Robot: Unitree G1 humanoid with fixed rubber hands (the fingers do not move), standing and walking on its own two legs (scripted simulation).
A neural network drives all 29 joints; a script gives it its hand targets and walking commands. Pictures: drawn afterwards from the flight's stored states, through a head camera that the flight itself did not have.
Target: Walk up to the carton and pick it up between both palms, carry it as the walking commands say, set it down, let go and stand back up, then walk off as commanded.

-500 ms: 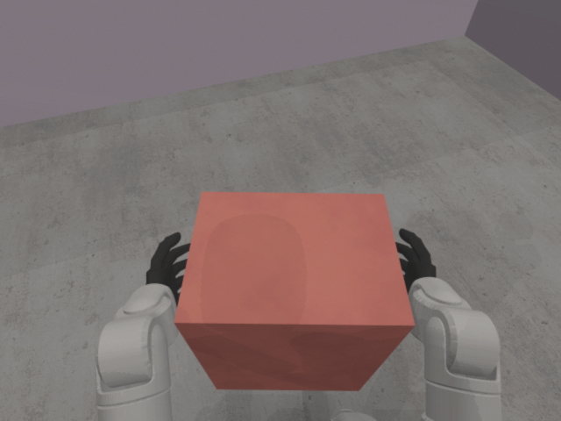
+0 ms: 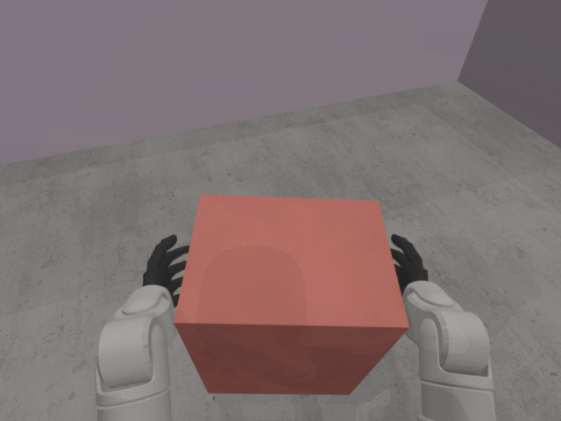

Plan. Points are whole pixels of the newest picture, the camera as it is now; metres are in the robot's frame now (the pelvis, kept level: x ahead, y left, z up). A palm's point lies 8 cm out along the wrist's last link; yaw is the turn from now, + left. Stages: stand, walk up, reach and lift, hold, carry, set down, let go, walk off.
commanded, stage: carry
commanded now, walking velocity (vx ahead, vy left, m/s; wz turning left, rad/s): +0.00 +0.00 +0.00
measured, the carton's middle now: (284, 307) +0.29 +0.02 +0.01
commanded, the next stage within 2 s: hold in 1.44 s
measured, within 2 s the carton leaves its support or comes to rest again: neither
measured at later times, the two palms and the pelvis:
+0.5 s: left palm (154, 352) +0.22 +0.18 +0.05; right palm (410, 348) +0.22 -0.15 +0.03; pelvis -0.06 +0.00 -0.01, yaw +0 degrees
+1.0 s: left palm (157, 380) +0.18 +0.17 +0.05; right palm (427, 374) +0.19 -0.16 +0.03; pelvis -0.09 -0.01 -0.01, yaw +0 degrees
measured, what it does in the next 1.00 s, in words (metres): shifts its weight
